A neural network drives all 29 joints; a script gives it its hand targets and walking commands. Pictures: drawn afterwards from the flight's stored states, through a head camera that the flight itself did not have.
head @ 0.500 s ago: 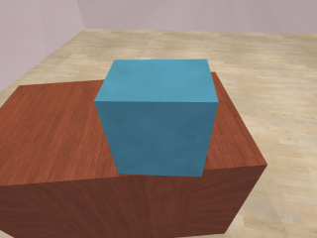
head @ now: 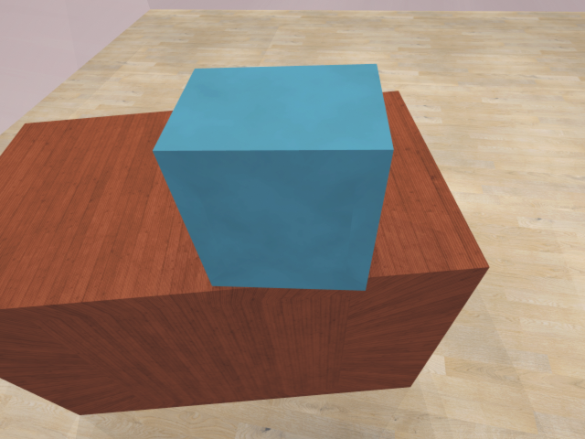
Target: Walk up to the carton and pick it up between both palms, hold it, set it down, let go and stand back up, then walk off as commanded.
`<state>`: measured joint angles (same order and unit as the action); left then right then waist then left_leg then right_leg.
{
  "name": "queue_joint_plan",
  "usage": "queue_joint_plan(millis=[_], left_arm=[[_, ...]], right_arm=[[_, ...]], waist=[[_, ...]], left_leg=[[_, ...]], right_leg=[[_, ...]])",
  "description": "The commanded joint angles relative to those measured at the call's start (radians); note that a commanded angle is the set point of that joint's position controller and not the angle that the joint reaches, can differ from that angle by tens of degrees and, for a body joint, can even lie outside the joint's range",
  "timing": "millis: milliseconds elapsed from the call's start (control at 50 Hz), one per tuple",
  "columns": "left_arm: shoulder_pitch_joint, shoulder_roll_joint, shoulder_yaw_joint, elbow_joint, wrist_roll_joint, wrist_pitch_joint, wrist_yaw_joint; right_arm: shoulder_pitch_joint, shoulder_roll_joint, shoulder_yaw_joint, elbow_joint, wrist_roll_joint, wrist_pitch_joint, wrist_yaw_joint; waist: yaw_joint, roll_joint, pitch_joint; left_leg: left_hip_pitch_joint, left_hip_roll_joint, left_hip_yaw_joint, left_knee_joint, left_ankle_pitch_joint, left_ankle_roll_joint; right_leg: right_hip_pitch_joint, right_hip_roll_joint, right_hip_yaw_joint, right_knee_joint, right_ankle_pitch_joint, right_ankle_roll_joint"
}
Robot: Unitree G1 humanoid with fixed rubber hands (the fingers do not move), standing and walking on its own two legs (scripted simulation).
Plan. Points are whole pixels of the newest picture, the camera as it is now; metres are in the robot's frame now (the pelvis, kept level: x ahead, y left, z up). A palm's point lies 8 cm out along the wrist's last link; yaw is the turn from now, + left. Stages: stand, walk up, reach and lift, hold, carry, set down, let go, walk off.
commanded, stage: walk off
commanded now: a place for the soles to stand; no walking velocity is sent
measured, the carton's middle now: (285, 186) +0.47 +0.04 +0.08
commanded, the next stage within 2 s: none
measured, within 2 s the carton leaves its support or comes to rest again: neither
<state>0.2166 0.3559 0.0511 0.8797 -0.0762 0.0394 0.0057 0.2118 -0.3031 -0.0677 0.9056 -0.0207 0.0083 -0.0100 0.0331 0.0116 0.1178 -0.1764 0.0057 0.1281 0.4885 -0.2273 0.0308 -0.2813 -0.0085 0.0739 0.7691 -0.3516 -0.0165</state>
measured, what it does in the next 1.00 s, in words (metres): walks backwards: left foot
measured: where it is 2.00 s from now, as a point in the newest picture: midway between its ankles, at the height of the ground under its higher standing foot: outside the picture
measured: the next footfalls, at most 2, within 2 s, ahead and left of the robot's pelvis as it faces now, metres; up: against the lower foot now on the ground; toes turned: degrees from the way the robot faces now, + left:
left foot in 0.54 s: -0.11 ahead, +0.11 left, +0.00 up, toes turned +2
right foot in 1.10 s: -0.19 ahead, -0.14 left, +0.00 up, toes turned +8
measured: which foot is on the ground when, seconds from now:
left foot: down 0.00-0.06, up 0.08-0.52, down 0.54-1.00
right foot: down 0.00-0.54, up 0.56-1.00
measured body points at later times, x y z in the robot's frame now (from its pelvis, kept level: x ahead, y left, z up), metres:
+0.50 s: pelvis -0.13 +0.01 -0.02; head -0.07 +0.00 +0.42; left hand +0.01 +0.33 -0.11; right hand -0.04 -0.29 -0.15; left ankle -0.16 +0.10 -0.71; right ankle +0.00 -0.12 -0.73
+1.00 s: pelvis -0.25 +0.01 -0.02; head -0.20 +0.04 +0.42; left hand -0.19 +0.35 -0.16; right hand -0.15 -0.31 -0.12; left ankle -0.15 +0.11 -0.73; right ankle -0.24 -0.13 -0.68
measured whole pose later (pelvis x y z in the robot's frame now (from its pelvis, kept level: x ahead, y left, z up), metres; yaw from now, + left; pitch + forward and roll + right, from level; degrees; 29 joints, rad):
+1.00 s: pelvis -0.25 +0.01 -0.02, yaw -1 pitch -6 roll -1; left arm 0.23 0.44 0.09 0.88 -0.08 0.09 0.01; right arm 0.19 -0.36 -0.06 0.85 -0.02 0.01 -0.04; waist 0.03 -0.05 0.22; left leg -0.38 0.02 0.04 0.74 -0.26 0.05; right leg -0.42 0.13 0.16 1.13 -0.41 0.02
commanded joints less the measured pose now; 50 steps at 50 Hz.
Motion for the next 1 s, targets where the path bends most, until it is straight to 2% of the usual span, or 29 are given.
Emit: queue_joint_plan(millis=[0, 20, 40, 60, 80, 100, 140, 180, 260, 380, 460, 480, 500, 520, 540, 560, 580, 600, 620, 680, 700, 760, 800, 840, 880, 900, 920, 940, 980], left_arm=[[0.057, 0.213, 0.068, -0.080, 0.110, -0.010, 0.013], [0.063, 0.253, 0.080, -0.092, 0.124, -0.021, 0.017], [0.047, 0.286, 0.090, -0.106, 0.126, -0.029, 0.022], [0.029, 0.354, 0.095, -0.117, 0.133, -0.028, 0.025], [-0.004, 0.355, 0.104, -0.139, 0.137, -0.026, 0.021], [-0.047, 0.322, 0.092, -0.153, 0.124, -0.019, 0.027], [-0.075, 0.291, 0.093, -0.158, 0.114, -0.010, 0.035], [-0.116, 0.281, 0.092, -0.190, 0.108, -0.004, 0.036], [-0.057, 0.291, 0.096, -0.182, 0.110, -0.021, 0.047], [-0.104, 0.294, 0.100, -0.205, 0.112, -0.017, 0.044], [-0.192, 0.290, 0.097, -0.211, 0.118, 0.008, 0.029], [-0.176, 0.276, 0.090, -0.183, 0.114, 0.019, 0.033], [-0.109, 0.208, 0.072, -0.170, 0.096, 0.033, 0.036], [-0.060, 0.210, 0.076, -0.147, 0.086, 0.039, 0.044], [-0.112, 0.273, 0.090, -0.165, 0.097, 0.052, 0.050], [-0.138, 0.301, 0.094, -0.154, 0.106, 0.054, 0.053], [-0.108, 0.289, 0.089, -0.129, 0.096, 0.051, 0.048], [-0.068, 0.275, 0.085, -0.106, 0.088, 0.050, 0.041], [-0.027, 0.284, 0.089, -0.085, 0.088, 0.051, 0.036], [0.006, 0.262, 0.093, -0.069, 0.092, 0.048, 0.032], [0.005, 0.260, 0.090, -0.080, 0.089, 0.054, 0.031], [0.016, 0.266, 0.089, -0.088, 0.100, 0.051, 0.028], [0.006, 0.264, 0.079, -0.088, 0.099, 0.040, 0.025], [0.024, 0.260, 0.082, -0.069, 0.096, 0.040, 0.021], [0.048, 0.276, 0.076, -0.062, 0.095, 0.032, 0.016], [0.067, 0.268, 0.077, -0.049, 0.099, 0.030, 0.013], [0.088, 0.273, 0.081, -0.046, 0.102, 0.030, 0.010], [0.077, 0.293, 0.083, -0.051, 0.109, 0.028, 0.010], [0.149, 0.275, 0.089, -0.030, 0.105, 0.026, -0.003]], right_arm=[[-0.107, -0.329, -0.056, -0.151, -0.003, 0.014, -0.019], [-0.065, -0.280, -0.053, -0.170, 0.013, 0.016, -0.019], [-0.026, -0.252, -0.051, -0.148, 0.020, 0.024, -0.019], [-0.051, -0.234, -0.051, -0.172, 0.028, 0.035, -0.027], [-0.009, -0.254, -0.050, -0.151, 0.021, 0.050, -0.036], [-0.024, -0.251, -0.050, -0.136, 0.026, 0.055, -0.034], [-0.011, -0.253, -0.057, -0.136, 0.031, 0.059, -0.028], [0.027, -0.278, -0.064, -0.139, 0.017, 0.063, -0.026], [0.015, -0.282, -0.074, -0.174, 0.024, 0.057, -0.018], [0.041, -0.278, -0.078, -0.168, 0.014, 0.051, -0.007], [0.168, -0.269, -0.086, -0.115, 0.007, 0.042, -0.001], [0.200, -0.288, -0.093, -0.079, -0.005, 0.034, 0.000], [0.143, -0.339, -0.094, -0.104, -0.023, 0.030, -0.002], [0.062, -0.399, -0.094, -0.130, -0.028, 0.022, -0.003], [-0.024, -0.460, -0.097, -0.169, -0.012, 0.026, -0.011], [-0.115, -0.460, -0.092, -0.185, -0.021, 0.028, -0.021], [-0.193, -0.385, -0.074, -0.209, -0.019, 0.018, -0.027], [-0.183, -0.342, -0.059, -0.198, -0.019, 0.007, -0.030], [-0.156, -0.328, -0.061, -0.194, -0.012, 0.004, -0.032], [-0.056, -0.306, -0.064, -0.167, 0.007, -0.012, -0.042], [-0.034, -0.304, -0.065, -0.173, 0.019, -0.014, -0.050], [-0.009, -0.308, -0.068, -0.180, 0.025, -0.024, -0.057], [-0.014, -0.286, -0.055, -0.168, 0.014, -0.029, -0.051], [-0.012, -0.290, -0.059, -0.156, 0.009, -0.025, -0.046], [-0.024, -0.310, -0.065, -0.157, 0.009, -0.025, -0.041], [-0.031, -0.305, -0.062, -0.157, 0.005, -0.025, -0.036], [-0.073, -0.324, -0.068, -0.150, 0.009, -0.019, -0.037], [-0.078, -0.328, -0.063, -0.174, 0.009, -0.015, -0.036], [-0.114, -0.351, -0.071, -0.156, 0.003, -0.007, -0.029]], waist=[[0.017, 0.118, -0.031], [0.000, -0.026, -0.095], [-0.004, -0.137, -0.121], [0.016, -0.262, -0.144], [0.004, -0.290, -0.123], [0.011, -0.254, -0.061], [-0.003, -0.154, -0.023], [-0.006, -0.212, -0.047], [0.021, -0.131, -0.091], [0.007, -0.224, -0.115], [-0.075, -0.236, -0.145], [-0.097, -0.164, -0.141], [-0.069, 0.067, -0.073], [-0.032, 0.170, -0.041], [-0.067, 0.136, 0.013], [-0.043, 0.045, 0.106], [0.003, -0.010, 0.127], [0.011, 0.003, 0.113], [-0.002, 0.025, 0.053], [-0.038, 0.038, -0.077], [-0.049, 0.018, -0.111], [-0.074, 0.038, -0.140], [-0.078, 0.073, -0.109], [-0.076, 0.093, -0.109], [-0.089, 0.118, -0.098], [-0.077, 0.141, -0.110], [-0.061, 0.175, -0.082], [-0.069, 0.124, -0.061], [-0.035, 0.216, -0.069]], left_leg=[[-0.073, 0.209, -0.219, 0.070, 0.354, 0.089], [-0.040, 0.106, -0.174, 0.200, 0.307, 0.044], [-0.178, -0.010, -0.114, 0.333, -0.045, 0.001], [-0.245, -0.126, -0.179, 0.543, -0.433, -0.024], [-0.218, -0.107, -0.271, 0.653, -0.469, -0.019], [-0.204, -0.114, -0.313, 0.718, -0.418, -0.012], [-0.232, -0.129, -0.304, 0.736, -0.349, -0.036], [-0.232, -0.134, -0.316, 0.790, -0.313, -0.049], [-0.323, -0.122, -0.334, 0.782, -0.303, -0.068], [-0.224, -0.046, -0.293, 0.565, -0.337, -0.051], [-0.010, 0.009, -0.225, 0.162, -0.222, -0.019], [0.065, 0.046, -0.274, -0.004, -0.126, -0.021], [0.001, 0.152, -0.484, -0.146, -0.171, -0.004], [-0.115, 0.319, -0.690, -0.185, -0.108, 0.029], [-0.340, 0.385, -0.736, -0.287, -0.250, 0.096], [-0.436, 0.360, -0.763, -0.331, -0.397, 0.079], [-0.397, 0.315, -0.633, -0.295, -0.396, 0.045], [-0.272, 0.237, -0.530, -0.230, -0.290, -0.025], [-0.123, 0.208, -0.495, -0.179, -0.215, -0.034], [0.108, 0.223, -0.495, -0.055, 0.121, -0.006], [0.134, 0.242, -0.515, -0.051, 0.127, -0.005], [0.167, 0.283, -0.577, -0.067, 0.049, 0.042], [0.114, 0.250, -0.543, -0.065, 0.027, 0.047], [0.048, 0.219, -0.493, -0.103, -0.132, 0.043], [0.041, 0.236, -0.533, -0.139, -0.292, 0.061], [0.029, 0.223, -0.513, -0.159, -0.387, 0.057], [-0.037, 0.259, -0.519, -0.143, -0.397, 0.124], [-0.099, 0.273, -0.527, -0.161, -0.402, 0.150], [-0.232, 0.273, -0.467, -0.192, -0.478, 0.141]], right_leg=[[0.026, -0.040, -0.027, -0.284, 0.124, -0.027], [0.088, -0.093, 0.054, -0.358, 0.417, -0.044], [0.160, -0.213, 0.238, -0.403, 0.591, -0.078], [0.129, -0.327, 0.407, -0.409, 0.723, -0.174], [0.003, -0.327, 0.400, -0.390, 0.640, -0.194], [-0.069, -0.295, 0.339, -0.394, 0.572, -0.215], [-0.075, -0.254, 0.297, -0.381, 0.492, -0.182], [-0.060, -0.242, 0.256, -0.358, 0.456, -0.203], [0.110, -0.286, 0.332, -0.339, 0.414, -0.248], [0.043, -0.282, 0.319, -0.336, 0.390, -0.252], [-0.105, -0.231, 0.261, -0.231, 0.260, -0.181], [-0.210, -0.165, 0.208, -0.123, 0.071, -0.125], [-0.314, 0.038, 0.105, 0.094, -0.143, -0.049], [-0.356, 0.158, 0.069, 0.321, -0.219, -0.002], [-0.288, 0.176, 0.151, 0.491, -0.227, 0.003], [-0.285, 0.189, 0.187, 0.600, -0.158, 0.014], [-0.282, 0.186, 0.201, 0.645, -0.080, 0.014], [-0.311, 0.170, 0.212, 0.613, -0.025, 0.020], [-0.349, 0.158, 0.212, 0.597, -0.007, 0.035], [-0.376, 0.159, 0.227, 0.608, -0.043, 0.041], [-0.370, 0.164, 0.230, 0.618, -0.049, 0.040], [-0.381, 0.138, 0.242, 0.636, -0.065, 0.048], [-0.348, 0.115, 0.220, 0.533, -0.076, 0.049], [-0.278, 0.111, 0.177, 0.465, -0.084, 0.047], [-0.271, 0.096, 0.157, 0.402, -0.091, 0.041], [-0.247, 0.095, 0.142, 0.364, -0.106, 0.035], [-0.228, 0.081, 0.111, 0.343, -0.124, 0.040], [-0.201, 0.081, 0.077, 0.338, -0.157, 0.032], [-0.077, 0.079, 0.005, 0.271, -0.201, 0.007]])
